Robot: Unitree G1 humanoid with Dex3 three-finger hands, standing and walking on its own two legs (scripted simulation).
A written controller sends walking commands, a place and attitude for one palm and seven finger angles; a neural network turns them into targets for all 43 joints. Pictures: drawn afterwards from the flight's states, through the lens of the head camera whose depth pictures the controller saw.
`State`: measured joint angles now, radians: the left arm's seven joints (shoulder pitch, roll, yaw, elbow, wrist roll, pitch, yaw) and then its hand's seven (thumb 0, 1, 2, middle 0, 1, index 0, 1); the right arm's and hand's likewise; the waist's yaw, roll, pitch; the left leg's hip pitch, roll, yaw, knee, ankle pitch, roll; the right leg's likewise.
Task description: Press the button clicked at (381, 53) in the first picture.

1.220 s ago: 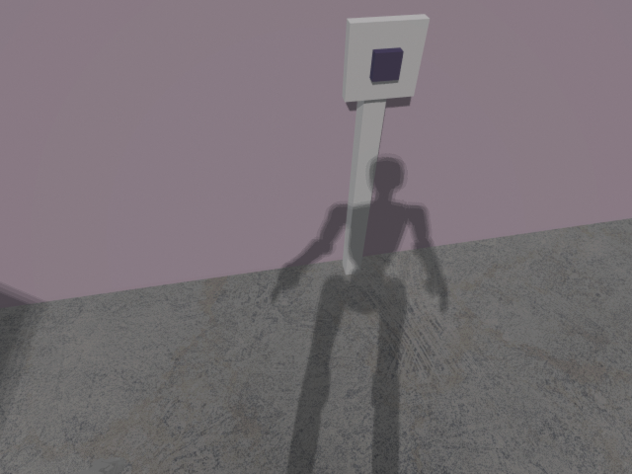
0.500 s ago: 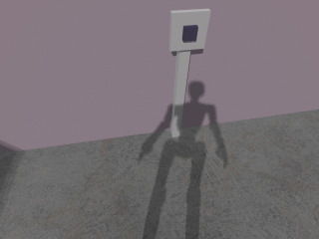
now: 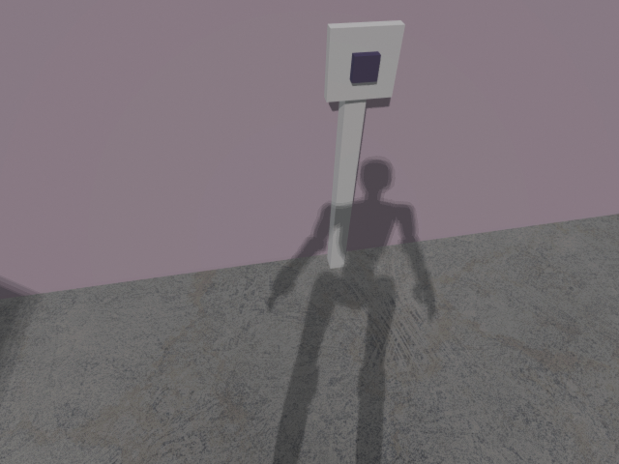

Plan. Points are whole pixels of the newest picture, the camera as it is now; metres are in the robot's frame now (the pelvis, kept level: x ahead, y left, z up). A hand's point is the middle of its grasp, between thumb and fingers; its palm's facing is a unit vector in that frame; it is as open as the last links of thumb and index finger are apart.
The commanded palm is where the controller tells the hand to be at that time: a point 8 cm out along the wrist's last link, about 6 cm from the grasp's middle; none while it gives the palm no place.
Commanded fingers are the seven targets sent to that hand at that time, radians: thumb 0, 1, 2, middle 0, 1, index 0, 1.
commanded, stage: look at it before walking up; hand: left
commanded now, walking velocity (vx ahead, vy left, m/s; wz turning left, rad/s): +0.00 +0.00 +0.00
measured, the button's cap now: (364, 66) +0.97 -0.07 +0.08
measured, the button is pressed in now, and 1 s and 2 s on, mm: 0 0 0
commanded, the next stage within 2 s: walk to a spot facing it in 0.22 s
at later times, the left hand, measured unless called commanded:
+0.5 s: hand out of the picture +0.07 +0.24 -0.16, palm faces -0.04 -0.94 -0.33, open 7.4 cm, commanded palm none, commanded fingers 0.00 0.90 0.90 -0.20 -0.30 -0.20 -0.30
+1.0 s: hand out of the picture +0.06 +0.17 -0.17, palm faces -0.23 -0.95 -0.23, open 7.4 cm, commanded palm none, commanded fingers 0.00 0.90 0.90 -0.20 -0.30 -0.20 -0.30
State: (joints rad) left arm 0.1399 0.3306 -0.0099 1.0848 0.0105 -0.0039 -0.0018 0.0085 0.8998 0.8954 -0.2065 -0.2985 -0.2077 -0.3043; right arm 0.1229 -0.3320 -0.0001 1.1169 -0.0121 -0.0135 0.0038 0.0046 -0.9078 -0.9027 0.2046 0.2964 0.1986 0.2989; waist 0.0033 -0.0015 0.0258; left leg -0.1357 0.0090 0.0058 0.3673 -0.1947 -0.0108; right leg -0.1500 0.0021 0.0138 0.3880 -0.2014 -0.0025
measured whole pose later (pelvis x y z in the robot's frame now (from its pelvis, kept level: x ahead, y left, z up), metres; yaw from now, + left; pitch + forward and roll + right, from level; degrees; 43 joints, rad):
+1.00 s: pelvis -0.02 -0.01 -0.01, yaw -19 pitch +1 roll +1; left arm 0.29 0.18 0.05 0.93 0.02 0.04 0.00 0.01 0.90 0.90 -0.21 -0.30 -0.21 -0.30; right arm 0.13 -0.23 -0.07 0.95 -0.01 0.05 -0.02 0.01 -0.91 -0.90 0.20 0.30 0.20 0.30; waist 0.05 0.00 0.07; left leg -0.43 0.03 -0.01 0.97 -0.39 -0.07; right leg -0.31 0.09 0.12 0.48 -0.17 -0.06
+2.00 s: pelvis +0.05 -0.06 -0.01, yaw -54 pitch -1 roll -2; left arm 0.36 0.18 0.04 1.03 0.03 -0.03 0.00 0.01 0.90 0.90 -0.21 -0.30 -0.21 -0.30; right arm 0.16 -0.21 -0.06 0.92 -0.02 -0.01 0.04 0.01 -0.91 -0.90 0.20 0.30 0.19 0.30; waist 0.02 0.00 0.06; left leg -0.55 0.12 0.08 0.76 -0.22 -0.07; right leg 0.02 0.03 0.06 0.37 -0.37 0.01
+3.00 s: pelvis +0.21 -0.41 -0.01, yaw -76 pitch -1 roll -1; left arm 0.26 0.18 0.06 1.06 0.02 -0.07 0.02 -0.01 0.94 0.90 -0.20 -0.30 -0.20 -0.30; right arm 0.19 -0.18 -0.07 1.00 -0.03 -0.02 0.01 0.01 -0.93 -0.90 0.20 0.30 0.19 0.30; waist -0.01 0.03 0.02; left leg -0.58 0.17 0.09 0.93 -0.22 -0.06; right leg -0.13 0.04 -0.12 0.39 -0.26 -0.06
